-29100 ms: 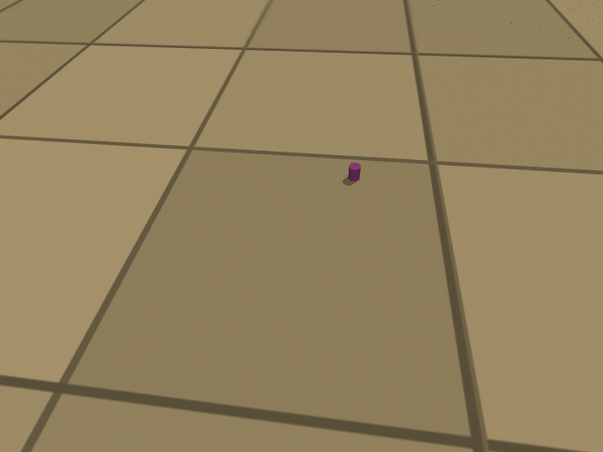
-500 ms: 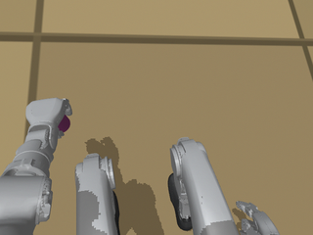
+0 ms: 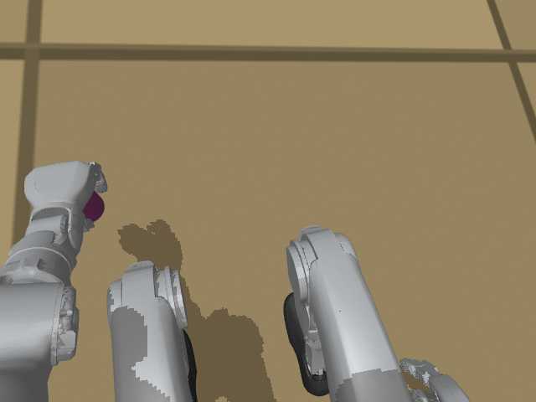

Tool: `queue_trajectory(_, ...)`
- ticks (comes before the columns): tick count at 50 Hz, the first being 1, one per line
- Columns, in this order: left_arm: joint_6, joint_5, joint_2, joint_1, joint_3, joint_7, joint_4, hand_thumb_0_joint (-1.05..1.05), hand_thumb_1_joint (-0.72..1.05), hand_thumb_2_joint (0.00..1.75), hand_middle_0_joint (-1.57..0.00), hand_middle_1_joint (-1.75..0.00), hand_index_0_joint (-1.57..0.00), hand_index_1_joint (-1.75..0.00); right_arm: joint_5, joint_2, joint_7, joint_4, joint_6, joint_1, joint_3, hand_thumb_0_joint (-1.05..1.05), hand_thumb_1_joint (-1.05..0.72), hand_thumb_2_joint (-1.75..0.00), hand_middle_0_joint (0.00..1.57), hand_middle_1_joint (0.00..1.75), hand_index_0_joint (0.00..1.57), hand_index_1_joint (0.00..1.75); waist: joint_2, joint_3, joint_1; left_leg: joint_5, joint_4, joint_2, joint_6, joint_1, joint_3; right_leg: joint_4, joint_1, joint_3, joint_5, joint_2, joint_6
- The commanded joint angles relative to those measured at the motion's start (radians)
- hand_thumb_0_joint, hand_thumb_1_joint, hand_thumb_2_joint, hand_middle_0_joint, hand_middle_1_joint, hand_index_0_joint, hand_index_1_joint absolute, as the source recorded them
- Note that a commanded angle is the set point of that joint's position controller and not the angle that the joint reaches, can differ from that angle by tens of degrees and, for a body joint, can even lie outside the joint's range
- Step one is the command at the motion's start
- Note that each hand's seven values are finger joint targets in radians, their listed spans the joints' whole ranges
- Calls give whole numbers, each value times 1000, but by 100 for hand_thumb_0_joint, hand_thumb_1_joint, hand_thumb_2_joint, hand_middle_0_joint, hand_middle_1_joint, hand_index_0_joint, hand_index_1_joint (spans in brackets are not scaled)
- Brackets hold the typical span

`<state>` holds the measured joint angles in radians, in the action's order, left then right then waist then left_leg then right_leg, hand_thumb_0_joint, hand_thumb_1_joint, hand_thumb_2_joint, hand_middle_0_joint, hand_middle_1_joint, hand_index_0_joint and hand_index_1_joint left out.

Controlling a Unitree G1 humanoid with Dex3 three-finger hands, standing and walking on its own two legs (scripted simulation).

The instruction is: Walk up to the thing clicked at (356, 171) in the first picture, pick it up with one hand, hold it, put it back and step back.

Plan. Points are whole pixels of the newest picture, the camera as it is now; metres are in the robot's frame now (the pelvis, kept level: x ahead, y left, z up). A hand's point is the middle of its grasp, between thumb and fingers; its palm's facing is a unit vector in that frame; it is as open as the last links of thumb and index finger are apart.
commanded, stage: lower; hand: left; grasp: from above
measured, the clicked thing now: (79, 201) +0.46 +0.24 -0.19
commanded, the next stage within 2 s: rest in 0.28 s
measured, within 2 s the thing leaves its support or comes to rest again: rests again in 1.38 s
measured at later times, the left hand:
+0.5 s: hand (94, 213) +0.44 +0.23 -0.23, palm faces -0.44 -0.06 -0.89, open 7.9 cm
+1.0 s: hand (100, 216) +0.45 +0.23 -0.26, palm faces -0.45 -0.10 -0.88, open 7.8 cm
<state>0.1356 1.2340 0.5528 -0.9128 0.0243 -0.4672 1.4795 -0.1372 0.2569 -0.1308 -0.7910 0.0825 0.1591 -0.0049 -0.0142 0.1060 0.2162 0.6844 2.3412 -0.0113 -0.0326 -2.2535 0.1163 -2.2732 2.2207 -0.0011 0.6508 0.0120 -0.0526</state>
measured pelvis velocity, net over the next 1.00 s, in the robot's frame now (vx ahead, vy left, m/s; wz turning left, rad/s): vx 0.01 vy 0.00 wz -0.07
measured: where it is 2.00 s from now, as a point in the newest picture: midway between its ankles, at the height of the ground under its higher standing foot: (249, 380)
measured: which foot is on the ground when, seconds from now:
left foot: down 0.00-1.00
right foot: down 0.00-1.00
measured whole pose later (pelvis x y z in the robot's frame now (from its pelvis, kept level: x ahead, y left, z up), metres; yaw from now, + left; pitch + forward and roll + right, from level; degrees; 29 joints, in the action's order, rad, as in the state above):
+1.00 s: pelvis +0.01 +0.00 -0.05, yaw -4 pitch +30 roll -9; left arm 0.22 1.32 0.71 -0.94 0.15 -0.66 1.70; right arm -0.27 0.30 -0.26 -0.81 0.16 0.13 -0.09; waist 0.04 -0.02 0.31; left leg 0.73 2.55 -0.02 -0.04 -2.36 0.20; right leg -2.42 2.30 -0.05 0.66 0.04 -0.07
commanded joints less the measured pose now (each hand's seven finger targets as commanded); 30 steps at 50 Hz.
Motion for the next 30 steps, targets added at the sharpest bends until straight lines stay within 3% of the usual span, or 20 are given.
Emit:
queue_trajectory(1, 4, -7, 202, -304, 30, -39, -98, 0, 53, 68, -93, -64, -94, -63, -4, 235, 9, 16, 16, 186, 70, 0, -91, -90, 20, 30, 20, 30, -174, 627, 13, -128, -241, -20, 60, 430, -113, 229, -343, -122, -153, 14, 87)
queue_trajectory(3, 15, -8, 188, -310, 13, -39, -66, 0, 53, 66, -92, -64, -94, -63, -5, 233, 7, 18, 18, 173, 66, 0, -91, -90, 20, 30, 20, 30, -138, 579, 27, -83, -228, -20, 65, 374, -114, 230, -316, -122, -111, 19, 86)
queue_trajectory(5, 27, 0, 217, -322, 25, -43, -53, 0, 53, 66, -93, -64, -94, -62, -8, 241, 5, 14, 23, 178, 64, 0, -91, -90, 20, 30, 20, 30, -145, 560, 29, -70, -219, -23, 65, 359, -115, 223, -305, -121, -94, 17, 85)
queue_trajectory(7, 38, 9, 233, -323, 43, -54, -70, 0, 55, 67, -95, -65, -96, -63, -14, 243, 2, 11, 27, 188, 59, 0, -91, -90, 20, 30, 20, 30, -179, 602, 19, -111, -210, -22, 59, 412, -111, 200, -307, -129, -131, 15, 87)
queue_trajectory(8, 43, 12, 216, -327, 27, -60, -75, 0, 56, 69, -95, -65, -97, -64, -16, 240, 0, 14, 26, 178, 57, 0, -91, -90, 20, 30, 20, 30, -197, 609, 22, -107, -210, -20, 56, 419, -109, 195, -304, -132, -129, 20, 89)
queue_trajectory(9, 49, 19, 213, -341, 25, -67, -63, 0, 58, 66, -95, -67, -97, -65, -20, 240, -4, 7, 30, 180, 56, 0, -91, -90, 20, 30, 20, 30, -186, 593, 42, -102, -198, -21, 56, 412, -109, 188, -297, -136, -126, 21, 87)
queue_trajectory(10, 58, 31, 245, -360, 49, -78, -95, 0, 59, 67, -95, -68, -98, -66, -28, 248, -9, 3, 32, 195, 59, 0, -91, -90, 20, 30, 20, 30, -205, 602, 44, -118, -194, -22, 56, 417, -110, 185, -303, -138, -142, 18, 84)
queue_trajectory(11, 53, 31, 230, -302, 49, -85, -42, 0, 57, 67, -95, -67, -97, -65, -26, 249, -11, 9, 33, 183, 56, 0, -91, -90, 20, 30, 20, 30, -201, 600, 30, -115, -197, -22, 55, 421, -107, 180, -296, -140, -135, 18, 85)
queue_trajectory(12, 55, 27, 214, -332, 34, -90, -56, 0, 59, 67, -95, -69, -98, -66, -32, 245, -14, 8, 37, 179, 55, 0, -91, -90, 20, 30, 20, 30, -205, 607, 51, -119, -182, -20, 56, 423, -109, 177, -302, -140, -150, 21, 81)
queue_trajectory(14, 61, 39, 261, -343, 66, -115, -71, 0, 56, 68, -93, -69, -95, -66, -39, 256, -17, -1, 39, 180, 57, 0, -91, -90, 20, 30, 20, 30, -231, 621, 44, -127, -182, -20, 52, 446, -102, 161, -279, -147, -154, 19, 83)
queue_trajectory(16, 59, 42, 247, -326, 55, -130, -62, 0, 58, 68, -96, -67, -97, -65, -44, 252, -27, 1, 42, 169, 55, 0, -91, -90, 20, 30, 20, 30, -261, 617, 41, -124, -173, -18, 50, 448, -104, 151, -270, -148, -154, 22, 85)
queue_trajectory(17, 55, 45, 254, -309, 70, -140, -56, 0, 57, 68, -96, -66, -97, -65, -45, 254, -29, 0, 41, 165, 56, 0, -91, -90, 20, 30, 20, 30, -259, 620, 36, -128, -174, -18, 51, 442, -105, 151, -275, -149, -159, 24, 84)
queue_trajectory(18, 52, 51, 245, -328, 58, -147, -45, 0, 59, 67, -95, -69, -98, -67, -55, 249, -36, -1, 46, 159, 52, 0, -91, -90, 20, 30, 20, 30, -248, 608, 55, -123, -156, -17, 52, 427, -109, 150, -280, -148, -162, 25, 82)
queue_trajectory(21, 40, 38, 259, -291, 84, -165, -39, 0, 56, 67, -94, -62, -95, -60, -54, 255, -43, -5, 45, 161, 52, 0, -90, -90, 20, 30, 20, 30, -250, 622, 38, -152, -153, -16, 53, 426, -107, 142, -290, -146, -191, 25, 79)
queue_trajectory(25, 33, 46, 253, -328, 69, -176, 33, 0, 54, 67, -92, -63, -94, -62, -69, 254, -60, -12, 52, 160, 36, 0, -90, -90, 20, 30, 20, 30, -224, 568, 77, -126, -130, -16, 58, 370, -100, 136, -273, -156, -174, 31, 79)
queue_trajectory(26, 32, 40, 265, -305, 93, -179, 29, 0, 54, 68, -93, -61, -94, -60, -68, 263, -59, -11, 51, 169, 38, 0, -90, -90, 20, 30, 20, 30, -214, 574, 65, -141, -134, -16, 59, 372, -97, 140, -283, -158, -186, 29, 75)
queue_trajectory(28, 37, 34, 271, -330, 91, -175, 12, 0, 56, 69, -93, -65, -95, -63, -79, 262, -69, -20, 57, 182, 32, 0, -90, -90, 20, 30, 20, 30, -226, 587, 80, -184, -110, -15, 59, 385, -97, 121, -308, -159, -234, 29, 71)
queue_trajectory(30, 33, 33, 254, -284, 85, -177, 74, 0, 56, 70, -93, -65, -95, -64, -83, 264, -77, -20, 60, 169, 22, 0, -90, -90, 20, 30, 20, 30, -213, 587, 76, -189, -104, -14, 58, 385, -92, 115, -318, -163, -240, 34, 70)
